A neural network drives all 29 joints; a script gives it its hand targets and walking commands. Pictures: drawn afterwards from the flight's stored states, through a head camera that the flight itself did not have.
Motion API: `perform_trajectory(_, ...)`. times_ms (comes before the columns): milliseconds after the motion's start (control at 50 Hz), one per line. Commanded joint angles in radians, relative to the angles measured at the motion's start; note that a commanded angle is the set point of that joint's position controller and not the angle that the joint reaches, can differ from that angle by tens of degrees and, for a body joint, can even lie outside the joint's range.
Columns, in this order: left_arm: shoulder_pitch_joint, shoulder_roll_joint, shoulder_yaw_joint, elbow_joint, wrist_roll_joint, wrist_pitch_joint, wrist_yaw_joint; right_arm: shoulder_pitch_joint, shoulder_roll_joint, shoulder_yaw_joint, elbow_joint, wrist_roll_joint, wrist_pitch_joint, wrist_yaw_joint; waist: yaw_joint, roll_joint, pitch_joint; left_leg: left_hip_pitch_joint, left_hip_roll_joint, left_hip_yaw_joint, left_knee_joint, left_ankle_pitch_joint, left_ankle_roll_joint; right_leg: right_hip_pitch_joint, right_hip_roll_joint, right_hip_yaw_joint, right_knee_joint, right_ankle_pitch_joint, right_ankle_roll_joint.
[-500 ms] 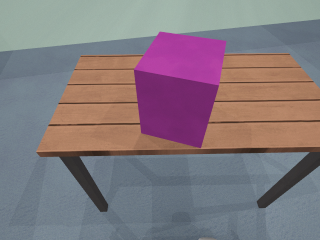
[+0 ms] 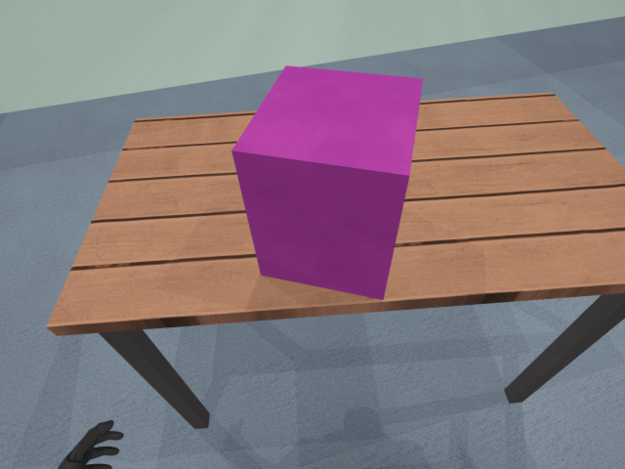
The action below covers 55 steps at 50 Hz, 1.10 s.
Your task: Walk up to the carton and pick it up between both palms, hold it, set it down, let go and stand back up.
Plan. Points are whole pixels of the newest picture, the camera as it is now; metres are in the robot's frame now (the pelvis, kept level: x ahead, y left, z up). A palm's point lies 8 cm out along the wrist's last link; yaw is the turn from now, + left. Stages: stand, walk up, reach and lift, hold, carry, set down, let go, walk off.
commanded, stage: walk up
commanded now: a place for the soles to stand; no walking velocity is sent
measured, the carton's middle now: (335, 184) +0.49 +0.00 +0.08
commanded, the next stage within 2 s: reach and lift in 0.98 s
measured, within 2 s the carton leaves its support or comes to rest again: neither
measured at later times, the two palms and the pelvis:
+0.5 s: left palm out of the picture +0.13 +0.33 -0.07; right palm out of the picture +0.08 -0.33 -0.09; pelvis -0.01 +0.00 +0.00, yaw +0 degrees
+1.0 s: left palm out of the picture +0.13 +0.33 -0.07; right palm out of the picture +0.07 -0.33 -0.09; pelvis -0.01 +0.00 +0.00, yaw +0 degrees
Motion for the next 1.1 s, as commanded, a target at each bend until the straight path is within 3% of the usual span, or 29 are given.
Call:
perform_trajectory(0, -0.060, 0.175, 0.053, -0.020, -0.002, -0.018, 0.004, -0.068, -0.183, -0.006, -0.027, -0.018, -0.022, -0.011, 0.009, -0.006, -0.088, -0.055, 0.067, -0.124, -0.165, 0.109, 0.065, 0.171, -0.071, 0.062, -0.117, 0.010, -0.065)
perform_trajectory(100, -0.065, 0.170, 0.048, -0.023, -0.006, -0.017, 0.007, -0.071, -0.189, -0.009, -0.027, -0.014, -0.018, -0.014, 0.006, -0.010, -0.117, -0.011, 0.080, -0.117, -0.135, 0.250, 0.062, 0.181, -0.070, 0.036, -0.081, 0.177, -0.066)
perform_trajectory(240, -0.076, 0.167, 0.048, -0.020, -0.003, -0.010, 0.004, -0.102, -0.191, -0.009, -0.029, -0.015, -0.012, -0.013, 0.011, -0.009, -0.099, -0.040, 0.079, -0.122, -0.155, 0.173, 0.064, 0.170, -0.066, 0.039, -0.101, 0.081, -0.063)
perform_trajectory(260, -0.097, 0.161, 0.050, -0.014, -0.014, 0.001, 0.005, -0.122, -0.198, -0.010, -0.026, -0.013, -0.012, -0.015, 0.010, -0.027, -0.057, -0.060, 0.090, -0.129, -0.134, 0.286, 0.053, 0.146, -0.071, 0.047, -0.072, 0.208, -0.062)
perform_trajectory(300, -0.093, 0.169, 0.052, -0.019, -0.016, 0.005, 0.005, -0.112, -0.197, -0.012, -0.028, -0.008, -0.010, -0.018, 0.008, -0.026, -0.092, -0.034, 0.087, -0.115, -0.116, 0.325, 0.048, 0.158, -0.080, 0.045, -0.062, 0.264, -0.068)
perform_trajectory(340, -0.094, 0.170, 0.053, -0.021, -0.015, 0.009, 0.005, -0.109, -0.197, -0.013, -0.027, -0.009, -0.008, -0.019, 0.007, -0.024, -0.096, -0.034, 0.084, -0.115, -0.119, 0.300, 0.049, 0.153, -0.081, 0.050, -0.068, 0.235, -0.070)
perform_trajectory(480, -0.107, 0.159, 0.055, -0.015, -0.008, 0.019, -0.005, -0.135, -0.199, -0.013, -0.024, -0.015, -0.004, -0.012, 0.016, -0.027, -0.022, -0.118, 0.081, -0.147, -0.190, 0.061, 0.063, 0.113, -0.062, 0.067, -0.137, -0.078, -0.063)
perform_trajectory(560, -0.114, 0.167, 0.058, -0.016, -0.004, 0.019, -0.008, -0.127, -0.197, -0.014, -0.016, -0.017, -0.005, -0.009, 0.013, -0.045, 0.000, -0.128, 0.068, -0.143, -0.197, -0.008, 0.061, 0.094, -0.071, 0.088, -0.173, -0.161, -0.066)
perform_trajectory(840, -0.109, 0.163, 0.056, -0.025, -0.011, 0.017, -0.006, -0.122, -0.199, -0.013, -0.001, -0.018, -0.009, -0.009, 0.012, -0.040, -0.051, -0.086, 0.073, -0.139, -0.174, 0.154, 0.055, 0.146, -0.074, 0.069, -0.131, 0.011, -0.065)
perform_trajectory(960, -0.113, 0.161, 0.054, -0.027, -0.011, 0.019, -0.006, -0.125, -0.198, -0.012, -0.003, -0.018, -0.008, -0.010, 0.013, -0.042, -0.049, -0.086, 0.074, -0.137, -0.176, 0.155, 0.053, 0.144, -0.074, 0.067, -0.133, 0.012, -0.065)
perform_trajectory(980, -0.332, 0.103, 0.079, -0.266, 0.022, 0.239, 0.029, -0.413, -0.029, -0.084, 0.046, -0.106, -0.198, 0.023, 0.014, 0.017, 0.001, -0.273, 0.015, 0.107, -0.139, -0.157, -0.010, 0.207, 0.091, -0.111, -0.002, -0.168, -0.078)
perform_trajectory(1000, -0.265, 0.078, 0.059, -0.310, 0.038, 0.309, 0.042, -0.330, -0.103, -0.113, 0.042, -0.101, -0.206, 0.052, -0.009, 0.105, 0.063, -0.449, 0.076, 0.092, -0.203, -0.291, 0.032, 0.399, 0.111, -0.144, 0.084, -0.117, -0.060)
perform_trajectory(1020, -0.237, 0.061, 0.063, -0.342, 0.056, 0.343, 0.036, -0.299, -0.147, -0.132, 0.033, -0.105, -0.202, 0.059, -0.012, 0.127, 0.064, -0.543, 0.098, 0.093, -0.230, -0.287, 0.046, 0.515, 0.116, -0.148, 0.111, -0.026, -0.048)
perform_trajectory(1080, -0.212, 0.078, 0.076, -0.463, 0.058, 0.407, 0.017, -0.269, -0.141, -0.156, -0.017, -0.103, -0.198, 0.045, -0.006, 0.038, 0.019, -0.453, 0.071, 0.115, -0.189, -0.185, 0.035, 0.533, 0.112, -0.131, 0.059, 0.040, -0.047)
